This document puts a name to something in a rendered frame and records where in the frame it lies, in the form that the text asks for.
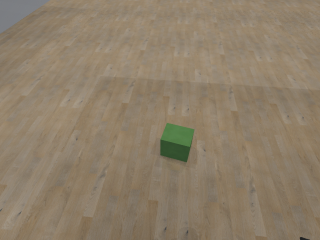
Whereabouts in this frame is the carton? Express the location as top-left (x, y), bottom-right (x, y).
top-left (160, 123), bottom-right (195, 162)

